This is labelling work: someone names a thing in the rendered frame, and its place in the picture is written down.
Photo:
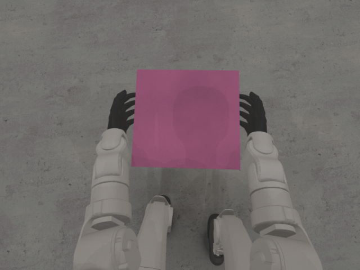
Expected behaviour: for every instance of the robot right forearm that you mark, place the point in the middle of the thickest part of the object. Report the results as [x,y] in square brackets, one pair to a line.
[273,212]

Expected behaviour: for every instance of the left robot upper arm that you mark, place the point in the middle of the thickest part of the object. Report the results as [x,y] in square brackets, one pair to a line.
[114,248]

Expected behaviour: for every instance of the left robot foot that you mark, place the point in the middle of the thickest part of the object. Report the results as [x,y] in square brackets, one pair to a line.
[167,198]

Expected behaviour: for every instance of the carton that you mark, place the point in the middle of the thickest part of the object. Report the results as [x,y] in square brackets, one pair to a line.
[187,119]

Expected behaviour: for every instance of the right robot upper arm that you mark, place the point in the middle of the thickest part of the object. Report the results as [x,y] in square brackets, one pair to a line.
[279,253]

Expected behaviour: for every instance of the right robot thigh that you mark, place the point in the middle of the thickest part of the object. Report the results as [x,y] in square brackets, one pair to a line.
[230,233]

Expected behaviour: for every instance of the robot left forearm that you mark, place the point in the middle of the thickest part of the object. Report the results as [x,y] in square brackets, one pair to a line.
[109,206]

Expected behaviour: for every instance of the robot right hand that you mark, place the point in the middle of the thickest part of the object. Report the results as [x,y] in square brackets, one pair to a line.
[256,118]

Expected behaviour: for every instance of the robot left hand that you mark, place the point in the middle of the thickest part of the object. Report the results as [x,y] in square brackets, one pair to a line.
[118,115]

